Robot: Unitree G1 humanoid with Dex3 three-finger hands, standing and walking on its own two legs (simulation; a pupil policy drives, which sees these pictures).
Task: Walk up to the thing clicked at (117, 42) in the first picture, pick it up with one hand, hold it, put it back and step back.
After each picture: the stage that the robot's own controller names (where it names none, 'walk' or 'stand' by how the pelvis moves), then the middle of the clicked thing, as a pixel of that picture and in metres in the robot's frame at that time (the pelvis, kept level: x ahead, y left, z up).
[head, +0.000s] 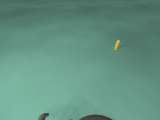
stand; (116, 45) +1.89 -0.65 -0.66
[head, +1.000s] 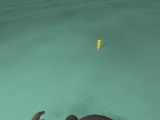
walk; (98, 45) +1.84 -0.07 -0.63
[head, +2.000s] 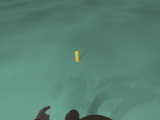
walk; (77, 56) +1.26 +0.32 -0.65
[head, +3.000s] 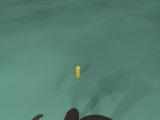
walk; (78, 72) +0.85 +0.24 -0.65
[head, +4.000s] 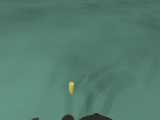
walk; (71, 88) +0.56 +0.19 -0.64
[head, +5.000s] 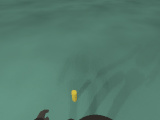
stand; (74, 96) +0.46 +0.18 -0.65
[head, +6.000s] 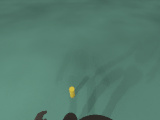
stand; (72, 92) +0.45 +0.20 -0.64
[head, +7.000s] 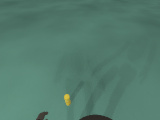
stand; (67, 100) +0.40 +0.25 -0.65
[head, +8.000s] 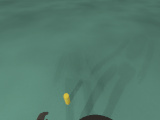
stand; (67, 99) +0.40 +0.26 -0.66
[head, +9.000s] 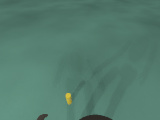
stand; (68, 98) +0.41 +0.23 -0.66
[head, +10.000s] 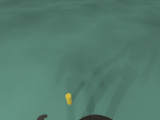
stand; (69, 99) +0.41 +0.23 -0.66
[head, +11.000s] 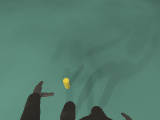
go down; (66, 83) +0.44 +0.22 -0.57
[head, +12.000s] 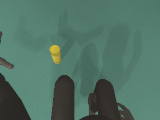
go down; (56, 55) +0.49 +0.28 -0.24
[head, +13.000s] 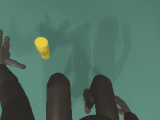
close in; (44, 50) +0.47 +0.30 -0.20
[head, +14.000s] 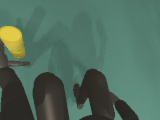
close; (15, 46) +0.46 +0.33 -0.16
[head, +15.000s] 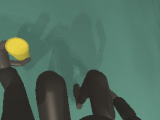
lift; (21, 52) +0.41 +0.32 -0.16
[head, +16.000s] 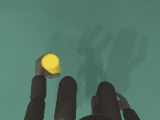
lift; (54, 67) +0.34 +0.25 -0.01
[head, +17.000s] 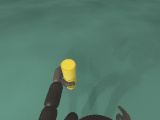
hold; (70, 76) +0.31 +0.14 +0.09
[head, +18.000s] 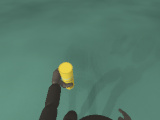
hold; (68, 77) +0.32 +0.15 +0.05
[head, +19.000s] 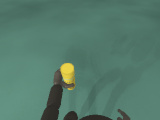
hold; (69, 78) +0.31 +0.15 +0.04
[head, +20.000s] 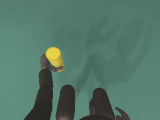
crouch; (57, 61) +0.41 +0.22 -0.03
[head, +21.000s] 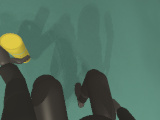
lower; (19, 51) +0.43 +0.31 -0.17
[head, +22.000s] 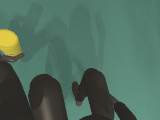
lower; (12, 49) +0.43 +0.33 -0.16
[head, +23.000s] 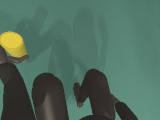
lower; (17, 50) +0.43 +0.32 -0.16
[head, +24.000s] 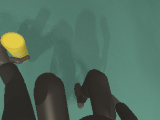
lower; (19, 51) +0.42 +0.32 -0.15
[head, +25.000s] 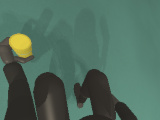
loosen; (24, 50) +0.43 +0.30 -0.15
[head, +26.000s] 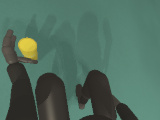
withdraw; (30, 53) +0.43 +0.29 -0.17
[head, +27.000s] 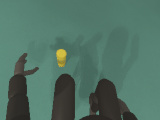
walk; (61, 59) +0.46 +0.24 -0.23
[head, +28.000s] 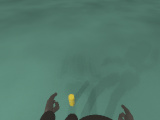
stand; (71, 100) +0.39 +0.17 -0.59
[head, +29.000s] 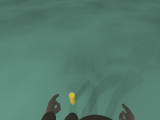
stand; (72, 98) +0.41 +0.18 -0.60
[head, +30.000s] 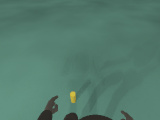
stand; (73, 97) +0.40 +0.18 -0.61
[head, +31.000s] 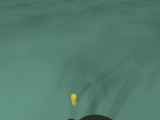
walk; (74, 100) +0.42 +0.18 -0.65
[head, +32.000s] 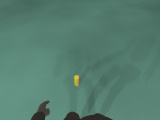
walk; (76, 81) +0.58 +0.16 -0.63
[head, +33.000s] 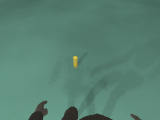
walk; (75, 62) +0.90 +0.25 -0.63
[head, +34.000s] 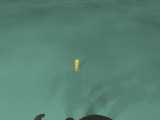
stand; (76, 65) +1.03 +0.23 -0.65
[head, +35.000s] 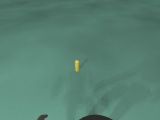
stand; (76, 66) +1.04 +0.24 -0.66
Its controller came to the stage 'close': yes
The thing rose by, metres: 0.69
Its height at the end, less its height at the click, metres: +0.00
